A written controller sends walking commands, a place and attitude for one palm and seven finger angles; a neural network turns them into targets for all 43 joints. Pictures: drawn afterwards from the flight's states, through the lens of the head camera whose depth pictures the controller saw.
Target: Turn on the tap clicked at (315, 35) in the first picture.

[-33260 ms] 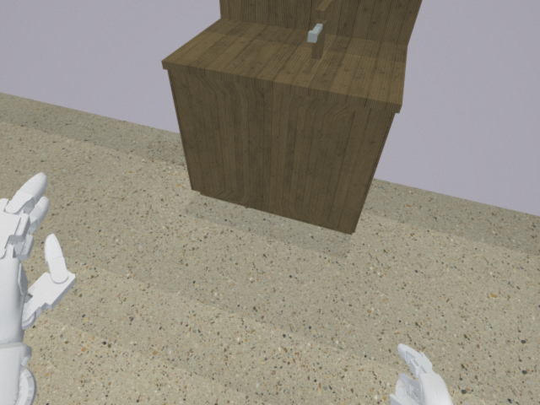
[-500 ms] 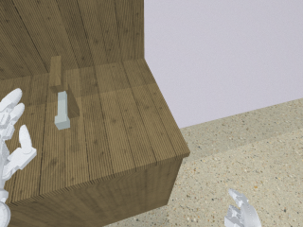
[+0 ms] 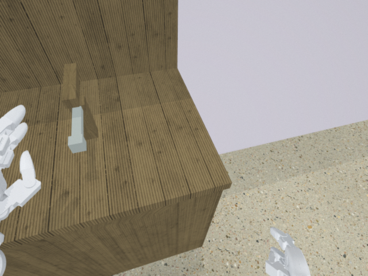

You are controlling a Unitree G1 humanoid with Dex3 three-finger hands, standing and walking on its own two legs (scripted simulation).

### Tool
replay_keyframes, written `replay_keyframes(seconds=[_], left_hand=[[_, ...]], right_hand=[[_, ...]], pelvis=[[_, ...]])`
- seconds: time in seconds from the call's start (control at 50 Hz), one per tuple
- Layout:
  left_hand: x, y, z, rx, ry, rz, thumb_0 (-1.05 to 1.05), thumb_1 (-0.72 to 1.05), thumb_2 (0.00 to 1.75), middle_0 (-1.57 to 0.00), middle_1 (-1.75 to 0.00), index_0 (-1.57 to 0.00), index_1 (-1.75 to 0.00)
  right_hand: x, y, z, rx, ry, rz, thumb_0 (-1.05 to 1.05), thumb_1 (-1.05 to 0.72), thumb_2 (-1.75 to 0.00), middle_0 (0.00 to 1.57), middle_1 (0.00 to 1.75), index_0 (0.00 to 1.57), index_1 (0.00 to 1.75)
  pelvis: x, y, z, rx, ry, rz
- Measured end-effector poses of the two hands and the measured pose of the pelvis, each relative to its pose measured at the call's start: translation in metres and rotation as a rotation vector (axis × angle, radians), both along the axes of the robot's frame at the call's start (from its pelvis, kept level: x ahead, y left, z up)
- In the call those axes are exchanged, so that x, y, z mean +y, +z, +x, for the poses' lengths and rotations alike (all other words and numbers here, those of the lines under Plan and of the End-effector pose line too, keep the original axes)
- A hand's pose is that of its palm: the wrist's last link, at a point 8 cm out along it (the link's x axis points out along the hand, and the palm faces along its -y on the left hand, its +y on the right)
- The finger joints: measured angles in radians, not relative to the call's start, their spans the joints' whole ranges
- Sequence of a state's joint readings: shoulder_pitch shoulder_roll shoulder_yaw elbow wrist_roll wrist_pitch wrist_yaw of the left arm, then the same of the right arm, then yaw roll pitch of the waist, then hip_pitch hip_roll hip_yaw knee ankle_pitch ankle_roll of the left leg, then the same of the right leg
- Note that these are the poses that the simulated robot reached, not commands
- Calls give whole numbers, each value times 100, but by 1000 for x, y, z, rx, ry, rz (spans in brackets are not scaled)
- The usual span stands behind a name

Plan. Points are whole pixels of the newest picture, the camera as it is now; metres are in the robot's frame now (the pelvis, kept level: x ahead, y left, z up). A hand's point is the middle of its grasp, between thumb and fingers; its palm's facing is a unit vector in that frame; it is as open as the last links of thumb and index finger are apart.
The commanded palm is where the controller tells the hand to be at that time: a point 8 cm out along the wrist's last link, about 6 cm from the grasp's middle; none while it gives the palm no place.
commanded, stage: shuffle to correct the standing spot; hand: left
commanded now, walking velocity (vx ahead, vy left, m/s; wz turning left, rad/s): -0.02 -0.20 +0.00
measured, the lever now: (77, 143) +0.35 +0.25 +0.10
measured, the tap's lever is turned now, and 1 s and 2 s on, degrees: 0 0 0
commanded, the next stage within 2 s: none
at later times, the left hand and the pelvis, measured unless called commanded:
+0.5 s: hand (34, 183) +0.22 +0.24 +0.17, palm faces +0.32 -0.86 -0.39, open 7.4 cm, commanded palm +0.16 +0.29 +0.18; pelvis +0.00 +0.01 +0.00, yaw +0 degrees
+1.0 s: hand (34, 176) +0.23 +0.25 +0.17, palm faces +0.33 -0.86 -0.38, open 7.4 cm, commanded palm +0.17 +0.29 +0.18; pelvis +0.01 +0.01 +0.00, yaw +0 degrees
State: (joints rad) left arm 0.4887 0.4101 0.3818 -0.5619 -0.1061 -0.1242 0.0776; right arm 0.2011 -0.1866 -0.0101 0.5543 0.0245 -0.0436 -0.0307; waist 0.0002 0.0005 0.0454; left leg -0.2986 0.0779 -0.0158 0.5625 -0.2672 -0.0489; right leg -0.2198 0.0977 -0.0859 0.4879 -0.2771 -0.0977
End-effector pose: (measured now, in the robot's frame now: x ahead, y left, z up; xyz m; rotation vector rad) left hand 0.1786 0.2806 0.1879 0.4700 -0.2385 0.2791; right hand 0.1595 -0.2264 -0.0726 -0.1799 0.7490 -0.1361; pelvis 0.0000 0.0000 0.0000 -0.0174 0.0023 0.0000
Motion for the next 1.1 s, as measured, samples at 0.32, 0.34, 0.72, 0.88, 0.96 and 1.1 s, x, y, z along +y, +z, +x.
replay_keyframes(seconds=[0.32,0.34,0.72,0.88,0.96,1.1], left_hand=[[3,-3,-4,-11,7,-27,2,89,90,-21,-30,-21,-31],[4,-3,-3,-9,6,-27,2,89,90,-21,-30,-21,-31],[5,-2,3,24,3,5,2,89,90,-21,-30,-21,-31],[8,-12,6,25,19,-46,2,89,90,-21,-30,-21,-31],[10,-7,10,-1,14,-42,2,89,90,-21,-30,-21,-31],[8,5,10,-11,-10,15,2,89,90,-21,-30,-21,-31]], right_hand=[[-1,3,-10,2,-7,-12,1,-91,-90,20,30,20,30],[-1,2,-10,3,-9,-13,1,-91,-90,20,30,20,30],[3,-1,-5,15,-8,7,1,-91,-90,20,30,20,30],[0,0,-1,22,-19,-15,1,-91,-90,20,30,20,30],[1,3,1,22,-17,-24,1,-91,-90,20,30,20,30],[8,5,6,0,-2,4,1,-91,-90,20,30,20,30]], pelvis=[[3,1,-5,-2,2,-4],[3,1,-5,-2,1,-4],[3,2,0,6,0,-7],[6,0,5,1,2,-5],[7,1,7,-1,2,-4],[7,4,4,2,4,-10]])
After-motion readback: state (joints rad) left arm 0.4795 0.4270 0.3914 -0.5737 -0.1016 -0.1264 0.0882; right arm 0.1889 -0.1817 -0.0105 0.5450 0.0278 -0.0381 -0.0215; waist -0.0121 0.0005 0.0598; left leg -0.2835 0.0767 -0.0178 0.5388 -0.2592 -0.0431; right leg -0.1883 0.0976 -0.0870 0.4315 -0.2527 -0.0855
